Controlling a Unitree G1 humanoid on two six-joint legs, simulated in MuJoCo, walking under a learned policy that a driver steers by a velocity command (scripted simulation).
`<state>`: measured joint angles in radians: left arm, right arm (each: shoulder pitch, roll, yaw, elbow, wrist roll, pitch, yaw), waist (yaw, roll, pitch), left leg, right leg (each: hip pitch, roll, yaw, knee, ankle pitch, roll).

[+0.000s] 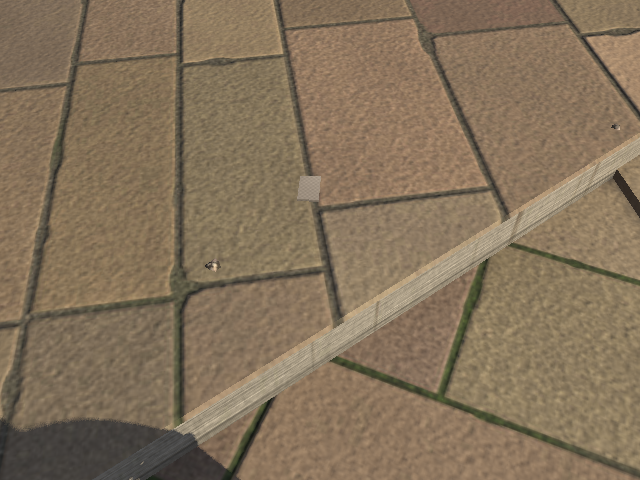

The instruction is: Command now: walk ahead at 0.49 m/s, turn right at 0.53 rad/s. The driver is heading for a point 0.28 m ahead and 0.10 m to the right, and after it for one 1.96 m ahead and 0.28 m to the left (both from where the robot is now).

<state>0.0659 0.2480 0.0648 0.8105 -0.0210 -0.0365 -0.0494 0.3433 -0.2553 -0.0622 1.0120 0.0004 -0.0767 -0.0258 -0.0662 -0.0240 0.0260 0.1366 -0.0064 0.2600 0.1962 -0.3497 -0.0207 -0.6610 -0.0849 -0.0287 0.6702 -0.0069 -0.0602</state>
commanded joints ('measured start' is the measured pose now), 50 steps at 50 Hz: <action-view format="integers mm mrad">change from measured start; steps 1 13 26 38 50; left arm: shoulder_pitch -71 77 76 22 129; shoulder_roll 79 138 175 120 152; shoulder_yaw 19 36 31 22 36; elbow -112 -101 -15 -94 -58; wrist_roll -3 35 25 20 9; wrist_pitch -10 -38 25 47 8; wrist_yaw -21 26 91 106 78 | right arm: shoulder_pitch -23 -36 -240 -191 -257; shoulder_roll -204 -122 -145 -208 -197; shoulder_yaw -43 -21 -17 -49 -49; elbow -55 -134 -213 -273 -338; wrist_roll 10 0 7 7 19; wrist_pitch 10 -1 12 58 103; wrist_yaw -9 1 47 -2 -18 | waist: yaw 54 16 83 69 100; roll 97 2 -56 136 198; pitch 42 -122 -54 -147 -141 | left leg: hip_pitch -19 -633 -696 -290 -405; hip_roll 308 135 79 193 96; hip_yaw -31 -300 -265 -591 -693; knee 92 957 466 142 224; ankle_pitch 895 38 134 553 283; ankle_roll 129 -12 18 250 149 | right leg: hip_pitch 68 429 662 132 459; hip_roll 59 -97 -164 116 119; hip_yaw -74 199 62 100 93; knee -28 -388 -313 321 -295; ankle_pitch -102 546 420 -443 -163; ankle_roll -50 -214 -147 129 87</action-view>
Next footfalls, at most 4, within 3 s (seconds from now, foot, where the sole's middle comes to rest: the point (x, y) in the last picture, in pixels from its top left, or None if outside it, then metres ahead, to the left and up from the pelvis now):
0.08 right None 0.23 -0.11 -0.77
0.58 left None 0.38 0.07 -0.77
1.02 right None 0.40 -0.16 -0.77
1.40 left None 0.30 0.07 -0.77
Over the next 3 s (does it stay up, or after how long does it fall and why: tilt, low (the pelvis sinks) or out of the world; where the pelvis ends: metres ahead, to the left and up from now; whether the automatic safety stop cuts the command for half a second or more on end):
stays up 0.96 0.26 0.12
